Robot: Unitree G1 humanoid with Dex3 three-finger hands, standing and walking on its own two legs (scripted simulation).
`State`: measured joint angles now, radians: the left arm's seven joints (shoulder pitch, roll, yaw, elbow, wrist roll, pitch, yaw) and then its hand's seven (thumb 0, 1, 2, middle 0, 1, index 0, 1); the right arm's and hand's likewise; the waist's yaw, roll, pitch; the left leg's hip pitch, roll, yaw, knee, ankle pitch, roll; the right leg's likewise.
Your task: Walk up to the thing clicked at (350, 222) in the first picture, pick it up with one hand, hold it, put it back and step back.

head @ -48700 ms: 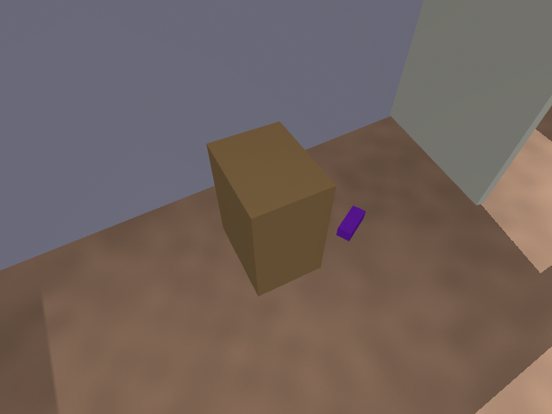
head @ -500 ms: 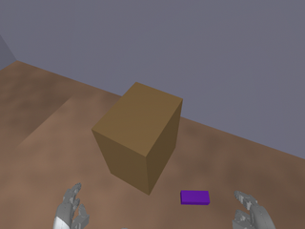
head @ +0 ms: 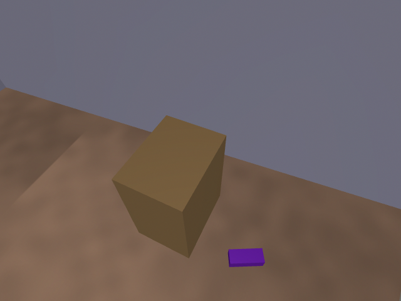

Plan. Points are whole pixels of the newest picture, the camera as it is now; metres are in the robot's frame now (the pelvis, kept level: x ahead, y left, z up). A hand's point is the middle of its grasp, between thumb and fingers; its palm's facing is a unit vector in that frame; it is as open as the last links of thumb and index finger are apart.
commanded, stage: stand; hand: right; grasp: from above
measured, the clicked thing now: (245, 257) +0.41 -0.20 -0.74
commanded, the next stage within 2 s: none
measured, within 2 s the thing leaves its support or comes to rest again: neither
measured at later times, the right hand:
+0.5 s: hand out of the picture +0.04 -0.22 -0.15, palm faces +0.02 +0.94 -0.33, open 7.4 cm
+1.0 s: hand out of the picture +0.06 -0.21 -0.15, palm faces +0.00 +0.94 -0.33, open 7.4 cm
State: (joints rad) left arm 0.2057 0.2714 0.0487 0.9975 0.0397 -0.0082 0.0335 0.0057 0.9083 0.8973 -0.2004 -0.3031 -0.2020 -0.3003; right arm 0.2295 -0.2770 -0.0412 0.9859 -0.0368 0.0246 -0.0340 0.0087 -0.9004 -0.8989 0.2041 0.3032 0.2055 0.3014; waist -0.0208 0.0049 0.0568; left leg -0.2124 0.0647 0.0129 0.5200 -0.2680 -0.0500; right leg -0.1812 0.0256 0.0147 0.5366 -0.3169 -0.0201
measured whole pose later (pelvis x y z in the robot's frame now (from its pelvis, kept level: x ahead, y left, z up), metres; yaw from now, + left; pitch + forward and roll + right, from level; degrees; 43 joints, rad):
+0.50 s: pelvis -0.01 +0.02 +0.01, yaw +0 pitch -4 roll +0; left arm 0.17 0.30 0.04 1.11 0.03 0.00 0.02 0.00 0.91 0.90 -0.20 -0.30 -0.20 -0.30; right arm 0.16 -0.28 -0.04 1.14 -0.03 0.00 -0.03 0.00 -0.90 -0.90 0.21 0.30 0.21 0.30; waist -0.01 -0.01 0.06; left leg -0.12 0.04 0.02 0.36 -0.18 -0.03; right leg -0.07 0.00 0.02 0.35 -0.21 0.01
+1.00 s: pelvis -0.01 +0.03 +0.01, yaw +1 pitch -3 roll +0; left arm 0.15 0.32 0.02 1.13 0.02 0.00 0.02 0.00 0.91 0.90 -0.20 -0.30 -0.20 -0.30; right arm 0.12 -0.30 -0.03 1.16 -0.02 0.00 -0.01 0.00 -0.90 -0.90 0.21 0.30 0.21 0.30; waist 0.00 -0.02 0.06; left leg -0.12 0.02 0.02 0.35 -0.17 -0.01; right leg -0.07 -0.02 0.02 0.33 -0.20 0.03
